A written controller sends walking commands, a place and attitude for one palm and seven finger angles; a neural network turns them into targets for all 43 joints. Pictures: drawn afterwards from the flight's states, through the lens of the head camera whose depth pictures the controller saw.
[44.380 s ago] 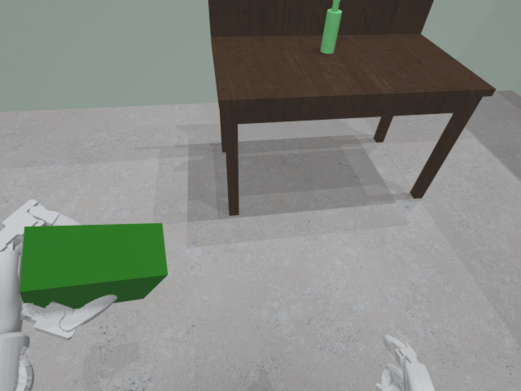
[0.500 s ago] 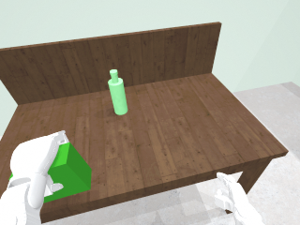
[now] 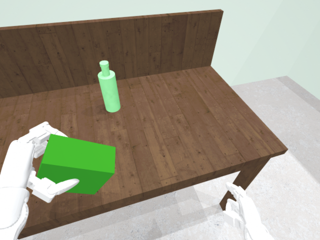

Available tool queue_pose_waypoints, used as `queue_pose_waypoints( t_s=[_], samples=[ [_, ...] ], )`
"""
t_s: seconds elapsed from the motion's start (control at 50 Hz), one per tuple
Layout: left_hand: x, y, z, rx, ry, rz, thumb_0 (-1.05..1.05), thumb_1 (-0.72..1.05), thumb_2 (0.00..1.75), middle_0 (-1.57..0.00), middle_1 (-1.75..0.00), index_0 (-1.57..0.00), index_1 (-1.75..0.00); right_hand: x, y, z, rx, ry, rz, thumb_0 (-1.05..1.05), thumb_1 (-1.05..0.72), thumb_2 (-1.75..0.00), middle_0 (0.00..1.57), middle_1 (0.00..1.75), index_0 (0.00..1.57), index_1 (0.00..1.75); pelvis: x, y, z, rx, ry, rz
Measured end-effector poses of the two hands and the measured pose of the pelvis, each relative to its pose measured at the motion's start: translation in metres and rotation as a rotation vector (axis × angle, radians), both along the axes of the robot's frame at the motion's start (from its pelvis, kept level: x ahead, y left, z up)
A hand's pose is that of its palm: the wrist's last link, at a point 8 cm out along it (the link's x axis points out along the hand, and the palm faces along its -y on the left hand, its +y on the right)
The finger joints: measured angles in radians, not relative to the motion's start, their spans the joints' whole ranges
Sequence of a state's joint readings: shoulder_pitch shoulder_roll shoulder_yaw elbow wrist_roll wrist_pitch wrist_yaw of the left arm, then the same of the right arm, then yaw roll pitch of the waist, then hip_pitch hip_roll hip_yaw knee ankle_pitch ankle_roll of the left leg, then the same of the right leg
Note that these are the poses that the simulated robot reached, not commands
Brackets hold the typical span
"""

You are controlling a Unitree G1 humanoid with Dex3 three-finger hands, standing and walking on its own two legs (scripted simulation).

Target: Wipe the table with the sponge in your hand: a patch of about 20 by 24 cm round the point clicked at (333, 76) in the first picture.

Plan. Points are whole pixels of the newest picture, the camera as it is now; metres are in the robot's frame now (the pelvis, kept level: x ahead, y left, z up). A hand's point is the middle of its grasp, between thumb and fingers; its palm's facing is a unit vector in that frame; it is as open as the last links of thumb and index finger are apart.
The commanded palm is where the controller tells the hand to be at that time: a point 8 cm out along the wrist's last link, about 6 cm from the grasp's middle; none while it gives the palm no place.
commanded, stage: step back with the hand held close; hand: left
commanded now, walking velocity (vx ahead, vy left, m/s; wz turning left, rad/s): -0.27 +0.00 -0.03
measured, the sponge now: (85, 169) +0.23 +0.20 +0.09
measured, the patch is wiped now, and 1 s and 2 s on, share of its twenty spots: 1.00 1.00 1.00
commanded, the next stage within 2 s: stop stepping back and stand still in 1.24 s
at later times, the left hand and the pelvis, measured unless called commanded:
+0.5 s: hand (31, 183) +0.16 +0.26 +0.14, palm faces +0.35 -0.84 -0.41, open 10.4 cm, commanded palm +0.11 +0.30 +0.17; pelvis -0.05 +0.02 -0.02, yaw +1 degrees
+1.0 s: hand out of the picture +0.09 +0.27 +0.15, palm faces +0.36 -0.84 -0.40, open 10.4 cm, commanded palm +0.04 +0.31 +0.17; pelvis -0.11 +0.03 -0.03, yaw +2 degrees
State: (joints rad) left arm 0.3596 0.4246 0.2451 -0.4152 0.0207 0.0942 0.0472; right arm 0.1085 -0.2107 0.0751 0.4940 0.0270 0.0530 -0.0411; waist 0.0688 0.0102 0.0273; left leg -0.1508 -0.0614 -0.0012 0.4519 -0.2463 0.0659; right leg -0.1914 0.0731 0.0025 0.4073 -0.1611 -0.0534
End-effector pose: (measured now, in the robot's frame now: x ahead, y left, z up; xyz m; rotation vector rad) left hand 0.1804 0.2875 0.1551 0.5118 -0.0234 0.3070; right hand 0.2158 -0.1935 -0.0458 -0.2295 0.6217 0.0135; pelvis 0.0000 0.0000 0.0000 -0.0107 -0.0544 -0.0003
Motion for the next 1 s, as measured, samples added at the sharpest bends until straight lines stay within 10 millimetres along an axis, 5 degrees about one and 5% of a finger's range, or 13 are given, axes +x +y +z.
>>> queue_pose_waypoints(
  t_s=[0.14,0.32,0.44,0.62,0.76,0.86,1.0],
  samples=[
    [-0.008,-0.016,0.021,-0.059,-0.206,-0.108,0.00,-0.53,1.05,-0.71,-1.31,-0.71,-1.32,-0.059,-0.038,-0.022,-0.100,0.135,-0.137,0.01,-0.91,-0.90,0.20,0.30,0.21,0.30,-0.004,0.004,-0.007,0.001,0.045,0.003],
    [-0.026,0.011,0.011,-0.009,-0.187,-0.048,0.00,-0.53,1.05,-0.71,-1.31,-0.71,-1.32,-0.111,-0.055,-0.037,-0.120,0.202,-0.255,0.01,-0.91,-0.90,0.20,0.30,0.20,0.30,-0.021,0.012,-0.013,-0.011,0.066,0.001],
    [-0.045,0.012,-0.003,-0.033,-0.196,-0.051,0.00,-0.53,1.05,-0.71,-1.31,-0.71,-1.32,-0.119,-0.044,-0.032,-0.141,0.155,-0.221,0.01,-0.91,-0.90,0.20,0.30,0.20,0.30,-0.039,0.019,-0.017,-0.019,0.062,0.000],
    [-0.071,0.025,0.022,0.060,-0.319,-0.007,0.00,-0.53,1.05,-0.71,-1.31,-0.71,-1.32,-0.107,-0.022,-0.031,-0.108,0.089,-0.143,0.01,-0.91,-0.90,0.20,0.30,0.21,0.30,-0.052,0.019,-0.019,-0.029,0.067,0.010],
    [-0.078,0.013,0.000,-0.060,-0.270,-0.022,0.00,-0.53,1.05,-0.71,-1.32,-0.71,-1.32,-0.109,-0.015,-0.024,-0.090,0.069,-0.118,0.01,-0.90,-0.90,0.20,0.30,0.21,0.30,-0.073,0.014,-0.017,-0.042,0.066,0.009],
    [-0.094,0.004,-0.001,-0.039,-0.267,-0.101,0.00,-0.54,1.05,-0.71,-1.32,-0.71,-1.32,-0.123,-0.020,-0.018,-0.121,0.058,-0.138,0.01,-0.90,-0.90,0.20,0.30,0.21,0.30,-0.091,0.015,-0.020,-0.052,0.072,0.016],
    [-0.129,0.027,0.009,0.043,-0.343,-0.103,0.00,-0.54,1.05,-0.71,-1.31,-0.72,-1.32,-0.161,-0.025,-0.020,-0.188,0.092,-0.169,0.01,-0.91,-0.90,0.20,0.30,0.21,0.30,-0.114,0.028,-0.028,-0.067,0.071,0.032]
  ],
)
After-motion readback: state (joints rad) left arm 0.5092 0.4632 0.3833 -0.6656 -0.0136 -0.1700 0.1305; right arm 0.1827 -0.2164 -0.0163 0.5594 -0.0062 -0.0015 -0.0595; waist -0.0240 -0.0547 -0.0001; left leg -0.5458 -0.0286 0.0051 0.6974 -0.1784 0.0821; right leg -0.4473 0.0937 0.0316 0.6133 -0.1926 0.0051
